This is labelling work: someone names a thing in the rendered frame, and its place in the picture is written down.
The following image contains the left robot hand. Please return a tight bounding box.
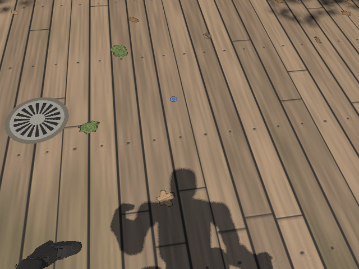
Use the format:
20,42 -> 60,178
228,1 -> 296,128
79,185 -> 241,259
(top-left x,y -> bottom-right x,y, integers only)
15,240 -> 82,269

